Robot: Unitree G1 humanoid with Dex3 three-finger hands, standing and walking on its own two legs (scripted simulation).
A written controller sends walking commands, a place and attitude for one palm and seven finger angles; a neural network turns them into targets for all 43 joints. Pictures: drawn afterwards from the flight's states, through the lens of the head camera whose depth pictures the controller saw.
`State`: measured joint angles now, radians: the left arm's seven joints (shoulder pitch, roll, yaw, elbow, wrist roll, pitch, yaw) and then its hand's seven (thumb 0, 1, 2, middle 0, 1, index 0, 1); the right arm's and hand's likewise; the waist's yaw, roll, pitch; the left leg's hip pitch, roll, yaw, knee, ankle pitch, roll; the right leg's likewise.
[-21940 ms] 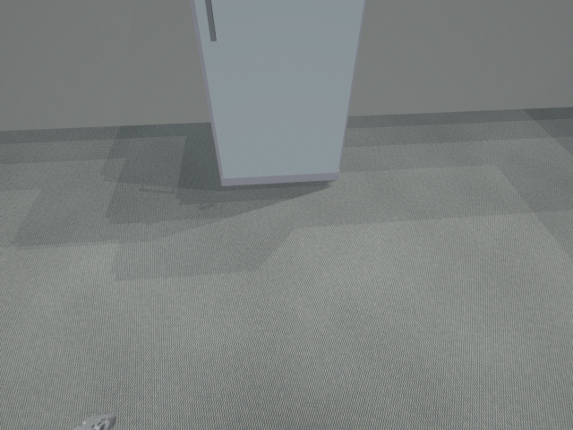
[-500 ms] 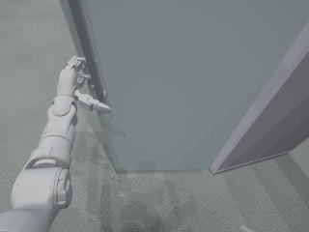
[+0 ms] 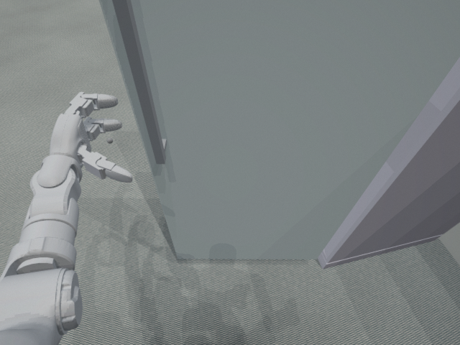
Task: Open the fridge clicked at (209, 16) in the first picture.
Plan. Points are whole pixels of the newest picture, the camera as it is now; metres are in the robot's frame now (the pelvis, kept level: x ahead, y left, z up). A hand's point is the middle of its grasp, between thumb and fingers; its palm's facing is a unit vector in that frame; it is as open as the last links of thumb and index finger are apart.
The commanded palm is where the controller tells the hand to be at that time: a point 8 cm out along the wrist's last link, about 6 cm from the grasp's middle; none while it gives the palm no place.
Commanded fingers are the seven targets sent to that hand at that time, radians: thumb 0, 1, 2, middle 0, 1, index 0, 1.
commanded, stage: slip the hand off the handle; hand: left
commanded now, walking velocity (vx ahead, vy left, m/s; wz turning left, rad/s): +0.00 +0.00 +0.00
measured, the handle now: (142, 65) +0.50 +0.15 +0.23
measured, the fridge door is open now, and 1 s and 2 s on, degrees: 76 76 76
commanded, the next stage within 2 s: draw the hand back to the body in 0.58 s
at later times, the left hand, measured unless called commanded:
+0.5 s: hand (96, 184) +0.34 +0.21 +0.12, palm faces +0.06 -0.99 -0.13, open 14.7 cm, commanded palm +0.31 +0.26 +0.13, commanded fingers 0.00 -0.55 0.20 -0.25 -1.15 -0.25 -1.15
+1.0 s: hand (78, 200) +0.30 +0.22 +0.14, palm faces +0.07 -1.00 -0.01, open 14.7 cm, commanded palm +0.25 +0.26 +0.15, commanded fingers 0.00 -0.55 0.20 -0.25 -1.15 -0.25 -1.15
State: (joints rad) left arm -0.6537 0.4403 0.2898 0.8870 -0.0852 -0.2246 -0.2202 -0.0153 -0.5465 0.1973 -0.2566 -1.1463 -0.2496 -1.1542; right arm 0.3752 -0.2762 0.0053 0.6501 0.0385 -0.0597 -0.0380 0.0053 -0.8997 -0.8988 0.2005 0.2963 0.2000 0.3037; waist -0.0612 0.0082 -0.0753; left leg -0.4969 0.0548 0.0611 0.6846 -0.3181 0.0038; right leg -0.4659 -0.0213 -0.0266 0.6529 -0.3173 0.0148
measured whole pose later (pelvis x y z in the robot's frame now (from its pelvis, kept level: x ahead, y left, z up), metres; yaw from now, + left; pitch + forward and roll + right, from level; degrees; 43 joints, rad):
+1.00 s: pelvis +0.00 -0.01 +0.01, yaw +1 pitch +0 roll +0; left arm -0.11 0.32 0.29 0.22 -0.29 0.00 -0.29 -0.02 -0.55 0.20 -0.26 -1.15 -0.25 -1.15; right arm 0.27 -0.26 0.06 0.62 0.05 -0.21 -0.09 0.01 -0.90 -0.90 0.20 0.30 0.20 0.30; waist 0.03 0.03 -0.06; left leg -0.31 0.04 0.04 0.60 -0.29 -0.01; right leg -0.28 -0.03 -0.04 0.59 -0.31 0.01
